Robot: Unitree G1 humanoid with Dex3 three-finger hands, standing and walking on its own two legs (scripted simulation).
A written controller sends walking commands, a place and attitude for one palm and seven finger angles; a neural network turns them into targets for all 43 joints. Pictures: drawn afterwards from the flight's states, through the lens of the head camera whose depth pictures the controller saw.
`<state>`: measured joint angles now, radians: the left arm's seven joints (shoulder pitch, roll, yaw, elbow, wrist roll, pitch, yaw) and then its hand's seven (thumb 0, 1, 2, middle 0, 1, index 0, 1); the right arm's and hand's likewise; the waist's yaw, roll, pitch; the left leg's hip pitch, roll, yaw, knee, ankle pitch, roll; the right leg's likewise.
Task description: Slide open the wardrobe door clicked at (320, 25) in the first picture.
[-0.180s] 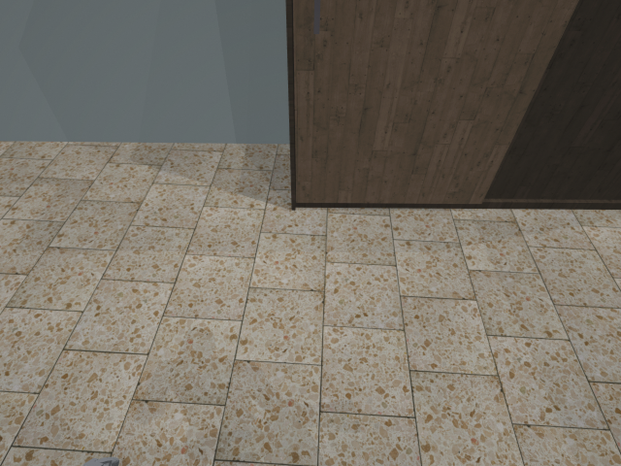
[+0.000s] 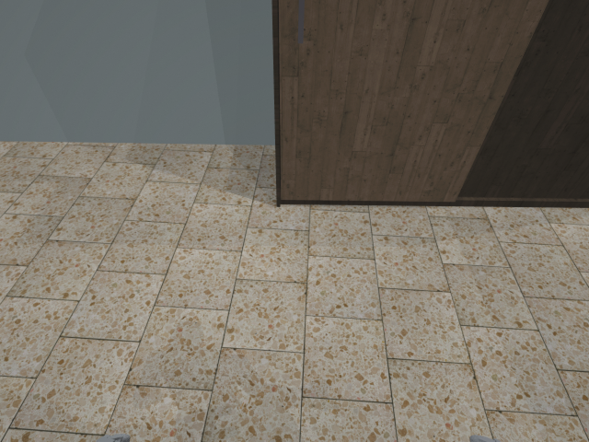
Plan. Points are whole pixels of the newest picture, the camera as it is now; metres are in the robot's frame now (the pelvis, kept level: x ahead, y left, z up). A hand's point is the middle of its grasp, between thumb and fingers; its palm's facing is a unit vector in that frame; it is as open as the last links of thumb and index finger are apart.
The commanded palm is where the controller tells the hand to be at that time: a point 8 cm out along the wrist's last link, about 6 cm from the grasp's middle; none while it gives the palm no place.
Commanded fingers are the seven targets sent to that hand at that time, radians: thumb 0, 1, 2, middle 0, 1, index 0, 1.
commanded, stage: stand and wait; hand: left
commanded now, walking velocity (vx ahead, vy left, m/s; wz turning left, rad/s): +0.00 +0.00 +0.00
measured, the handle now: (301, 16) +1.32 +0.06 +0.12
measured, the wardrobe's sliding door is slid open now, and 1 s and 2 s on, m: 0.00 0.00 0.00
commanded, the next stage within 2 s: look at it before walking up in 0.64 s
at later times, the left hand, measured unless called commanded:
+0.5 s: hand out of the picture +0.04 +0.24 -0.15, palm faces -0.03 -0.94 -0.34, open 7.4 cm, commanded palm none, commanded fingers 0.00 0.90 0.90 -0.20 -0.30 -0.20 -0.30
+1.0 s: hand out of the picture +0.06 +0.23 -0.15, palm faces -0.04 -0.94 -0.33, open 7.4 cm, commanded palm none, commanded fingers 0.00 0.90 0.90 -0.20 -0.30 -0.20 -0.30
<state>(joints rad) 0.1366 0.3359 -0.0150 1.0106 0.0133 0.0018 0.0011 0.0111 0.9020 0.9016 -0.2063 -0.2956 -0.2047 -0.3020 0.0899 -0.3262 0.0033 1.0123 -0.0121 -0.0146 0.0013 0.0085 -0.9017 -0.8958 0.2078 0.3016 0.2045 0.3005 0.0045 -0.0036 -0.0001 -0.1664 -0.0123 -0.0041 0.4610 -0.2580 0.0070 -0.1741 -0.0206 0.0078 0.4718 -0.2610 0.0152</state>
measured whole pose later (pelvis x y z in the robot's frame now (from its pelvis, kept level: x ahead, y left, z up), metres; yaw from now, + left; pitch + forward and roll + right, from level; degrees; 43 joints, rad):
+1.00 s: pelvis -0.01 -0.01 +0.01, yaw +0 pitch -2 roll +0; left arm 0.15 0.34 -0.01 1.08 0.02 0.00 0.00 0.01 0.90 0.90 -0.21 -0.30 -0.20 -0.30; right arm 0.13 -0.34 0.00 1.11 -0.01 -0.02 0.00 0.01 -0.90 -0.90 0.21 0.30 0.20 0.30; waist 0.00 0.00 0.02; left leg -0.16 0.01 0.00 0.39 -0.20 -0.01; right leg -0.17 0.00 0.01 0.40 -0.20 0.00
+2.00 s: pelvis +0.16 -0.01 -0.01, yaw -9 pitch +0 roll -1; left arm 0.53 0.10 0.03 1.17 0.03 -0.05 0.02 0.01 0.90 0.90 -0.21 -0.30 -0.20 -0.30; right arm 0.14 -0.16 -0.05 1.01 0.00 -0.03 0.03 0.01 -0.91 -0.90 0.20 0.30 0.20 0.30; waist 0.04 -0.02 0.05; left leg -0.56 0.09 0.10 0.80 -0.25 -0.01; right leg 0.05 0.02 0.08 0.36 -0.41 -0.01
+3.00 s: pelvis +0.56 -0.08 -0.02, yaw -22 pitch -2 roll -2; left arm 0.37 0.17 0.05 1.14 0.02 -0.02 0.02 0.01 0.91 0.90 -0.20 -0.30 -0.20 -0.30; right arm 0.17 -0.16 -0.04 1.01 -0.02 -0.07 0.00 0.00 -0.91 -0.90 0.20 0.30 0.20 0.30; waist 0.02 -0.04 0.06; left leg -0.39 0.07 0.15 0.65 -0.23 0.06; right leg -0.21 -0.04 -0.07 0.91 -0.53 0.02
